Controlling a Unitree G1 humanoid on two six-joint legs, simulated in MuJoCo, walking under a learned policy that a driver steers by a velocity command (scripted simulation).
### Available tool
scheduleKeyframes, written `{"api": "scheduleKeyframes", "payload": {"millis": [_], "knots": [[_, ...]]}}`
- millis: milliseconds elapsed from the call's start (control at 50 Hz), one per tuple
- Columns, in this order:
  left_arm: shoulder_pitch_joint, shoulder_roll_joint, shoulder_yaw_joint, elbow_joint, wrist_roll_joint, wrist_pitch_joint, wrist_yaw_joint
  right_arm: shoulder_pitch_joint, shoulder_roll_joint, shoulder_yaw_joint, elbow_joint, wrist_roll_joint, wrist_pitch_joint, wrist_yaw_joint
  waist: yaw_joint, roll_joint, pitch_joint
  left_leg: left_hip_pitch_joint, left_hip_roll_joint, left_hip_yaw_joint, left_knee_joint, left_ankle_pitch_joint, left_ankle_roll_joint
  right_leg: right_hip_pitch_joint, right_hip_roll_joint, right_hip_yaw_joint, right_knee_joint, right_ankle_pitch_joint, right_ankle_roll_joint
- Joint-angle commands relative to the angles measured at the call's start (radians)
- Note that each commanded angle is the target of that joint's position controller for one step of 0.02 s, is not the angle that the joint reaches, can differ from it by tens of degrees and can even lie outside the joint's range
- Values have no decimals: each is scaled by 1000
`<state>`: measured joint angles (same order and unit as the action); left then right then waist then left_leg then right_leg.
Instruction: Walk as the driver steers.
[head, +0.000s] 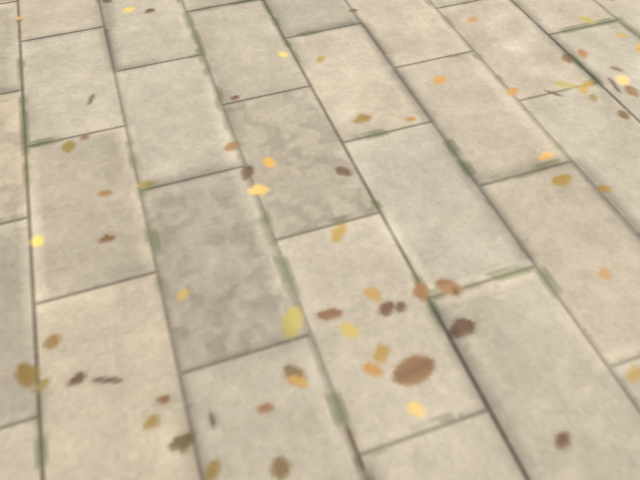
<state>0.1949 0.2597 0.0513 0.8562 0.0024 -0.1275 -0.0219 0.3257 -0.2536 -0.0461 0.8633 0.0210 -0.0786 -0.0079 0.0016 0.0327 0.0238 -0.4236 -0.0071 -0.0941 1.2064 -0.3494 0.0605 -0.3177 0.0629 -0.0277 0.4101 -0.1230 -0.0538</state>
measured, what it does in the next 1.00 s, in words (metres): walks ahead, turning right: left foot, then right foot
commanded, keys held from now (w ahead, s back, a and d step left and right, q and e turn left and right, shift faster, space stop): w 0.42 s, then w+e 0.58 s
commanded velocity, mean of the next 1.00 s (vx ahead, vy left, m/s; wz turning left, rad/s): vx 0.50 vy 0.00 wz -0.17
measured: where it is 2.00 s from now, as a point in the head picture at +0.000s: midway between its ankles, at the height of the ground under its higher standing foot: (398, 265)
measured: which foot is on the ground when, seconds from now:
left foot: up 0.00-0.34, down 0.36-0.94, up 0.96-1.00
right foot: down 0.00-0.38, up 0.40-0.92, down 0.94-1.00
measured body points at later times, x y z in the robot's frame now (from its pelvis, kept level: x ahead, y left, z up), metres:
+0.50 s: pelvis +0.27 +0.07 +0.00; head +0.30 +0.09 +0.45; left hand +0.32 +0.34 -0.14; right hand +0.41 -0.19 -0.10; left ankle +0.32 +0.16 -0.74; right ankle +0.20 -0.08 -0.65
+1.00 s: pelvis +0.54 +0.01 -0.02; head +0.58 +0.00 +0.43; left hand +0.79 +0.21 -0.11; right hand +0.52 -0.27 -0.15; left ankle +0.38 +0.17 -0.64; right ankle +0.61 -0.07 -0.74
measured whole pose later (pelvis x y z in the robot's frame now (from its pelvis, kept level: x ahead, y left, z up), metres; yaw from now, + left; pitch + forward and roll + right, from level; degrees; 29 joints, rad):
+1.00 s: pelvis +0.54 +0.01 -0.02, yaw -15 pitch +2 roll +0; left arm 0.11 0.27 0.06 0.71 -0.02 -0.06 -0.05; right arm 0.31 -0.27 -0.05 0.87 0.01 -0.09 -0.01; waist -0.02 0.00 0.05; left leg -0.22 0.03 0.05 1.14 -0.46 -0.01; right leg -0.48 0.07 -0.05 0.63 -0.19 -0.13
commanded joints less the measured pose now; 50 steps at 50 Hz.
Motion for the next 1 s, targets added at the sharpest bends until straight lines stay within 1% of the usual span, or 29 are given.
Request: {"api": "scheduleKeyframes", "payload": {"millis": [20,80,120,180,240,300,320,340,360,380,400,420,440,460,500,520,560,620,700,800,820,860,880,900,920,940,960,980,1000], "knots": [[16,67,8,-29,4,-10,-5,29,-47,-14,-67,-7,-10,-1,-21,-93,-41,-173,120,-10,-36,65,-1,136,-271,314,-265,6,-188],[67,121,20,-1,-5,-11,1,-55,-35,-3,-109,-19,-8,-4,-8,-83,-4,-232,146,21,-191,150,-28,116,-277,241,-307,94,-210],[94,138,23,8,-10,-3,8,-133,-32,3,-134,-22,-13,-1,14,-76,1,-240,144,36,-331,262,-36,131,-262,192,-311,122,-194],[142,154,21,25,-22,9,12,-240,-27,10,-160,-14,-20,10,50,-87,13,-172,105,78,-519,389,-45,133,-231,122,-292,136,-158],[203,163,19,51,-29,22,11,-325,-41,10,-194,-2,-23,23,79,-98,29,-156,86,85,-607,391,-41,200,-266,135,-261,101,-146],[209,178,23,62,-30,40,15,-344,-71,1,-220,0,-31,37,57,-109,29,-127,67,89,-676,292,-4,290,-313,159,-197,134,-123],[194,186,24,61,-29,46,16,-302,-88,-7,-212,-2,-34,38,23,-114,7,-55,48,106,-702,270,12,299,-310,149,-141,223,-109],[181,180,20,57,-26,52,18,-198,-119,-26,-182,-6,-35,36,-34,-105,-53,91,19,130,-728,259,34,289,-272,112,-13,373,-87],[174,148,6,43,-13,52,19,-18,-179,-53,-135,-10,-35,27,-109,-72,-170,346,69,75,-711,278,76,181,-217,62,216,382,-53],[240,54,-25,8,2,36,17,134,-293,-80,-116,-31,-28,20,-120,144,-330,734,330,-300,-724,250,203,-177,-89,-17,618,47,14],[280,31,-35,21,-15,12,13,173,-260,-71,-99,-19,-22,27,-109,273,-414,832,426,-638,-881,120,290,-390,-19,85,825,-434,25],[210,143,-6,9,-40,-1,8,110,-186,-49,-107,-14,-23,29,-104,169,-275,722,392,-547,-900,75,242,-484,-85,133,906,-396,8],[137,151,-2,-8,-49,-2,8,28,-146,-36,-125,-14,-23,28,-81,104,-179,585,356,-385,-912,128,203,-481,-134,115,888,-300,-3],[104,134,-1,-10,-39,6,12,-44,-115,-26,-133,-19,-24,32,-51,35,-112,451,311,-276,-951,194,180,-439,-170,102,830,-223,3],[126,101,5,0,-29,39,17,-104,-83,-20,-128,-27,-37,39,2,57,-61,303,256,-140,-1026,260,152,-336,-206,115,754,-135,14],[139,79,3,6,-30,52,18,-101,-86,-23,-116,-30,-46,40,11,56,-53,270,247,-94,-1047,309,154,-314,-201,118,748,-109,19],[123,70,8,-5,-32,66,21,-78,-102,-31,-89,-38,-55,34,18,35,-28,261,243,-12,-1068,406,155,-352,-189,147,714,-40,28],[53,66,15,-34,-26,65,20,-50,-113,-35,-60,-40,-53,17,6,18,-4,304,238,77,-1079,475,138,-423,-165,176,576,105,35],[-74,42,5,-79,-17,60,-3,-32,-134,-35,-37,-33,-47,-1,-36,11,32,329,226,178,-1101,456,102,-392,-151,98,359,264,27],[-214,27,-5,-169,-21,59,-36,53,-154,-41,10,-21,-13,-10,-86,-1,76,528,286,226,-1027,555,90,-481,-143,29,245,163,-5],[-228,28,-5,-187,-22,59,-44,53,-160,-43,12,-18,-4,-11,-83,3,76,555,295,236,-997,613,85,-478,-135,8,234,115,-15],[-207,45,5,-208,-25,60,-55,26,-186,-49,1,-15,10,-19,-48,36,37,567,294,272,-895,903,63,-373,-86,-59,223,15,-47],[-162,64,16,-208,-25,64,-56,17,-201,-53,-6,-14,17,-25,-18,64,-6,567,292,285,-809,1081,53,-286,-47,-92,232,-36,-67],[-58,99,36,-190,-29,66,-53,4,-214,-56,-12,-15,25,-30,42,80,-67,542,280,296,-662,1196,41,-145,-7,-109,223,-64,-93],[103,159,69,-154,-29,68,-41,-15,-216,-54,-22,-10,28,-34,131,57,-150,435,239,314,-442,1129,9,105,21,-84,138,5,-135],[240,259,100,-129,-24,79,-14,5,-176,-38,-51,-29,12,-32,164,-95,-251,154,177,312,-112,672,-32,423,-165,205,122,46,-206],[187,321,102,-163,-24,71,-11,85,-43,4,-98,-36,-29,-8,49,-292,-372,-264,-62,150,246,-211,-91,733,-414,818,-24,-39,-429],[227,236,82,-155,-15,69,-10,-32,-143,-17,-118,-1,-75,13,130,-172,-401,-375,-10,-35,285,-184,-61,739,-401,824,-105,-89,-397],[184,181,68,-156,-14,62,-7,-106,-157,-20,-149,27,-89,18,115,-125,-256,-415,39,-20,224,-104,-37,620,-359,648,-101,-42,-339]]}}
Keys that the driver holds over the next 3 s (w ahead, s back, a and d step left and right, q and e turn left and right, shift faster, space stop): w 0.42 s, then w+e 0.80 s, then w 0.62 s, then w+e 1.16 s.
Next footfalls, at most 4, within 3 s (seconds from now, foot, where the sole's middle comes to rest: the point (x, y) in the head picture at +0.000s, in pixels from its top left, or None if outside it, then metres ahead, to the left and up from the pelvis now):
0.36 left None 0.36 0.16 -0.77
0.94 right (377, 400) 0.65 -0.08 -0.77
1.40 left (334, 278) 0.98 0.00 -0.77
1.92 right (463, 243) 1.09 -0.34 -0.77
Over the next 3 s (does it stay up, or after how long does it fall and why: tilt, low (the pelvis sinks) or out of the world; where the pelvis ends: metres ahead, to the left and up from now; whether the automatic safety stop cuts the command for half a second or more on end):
stays up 1.38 -0.56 -0.02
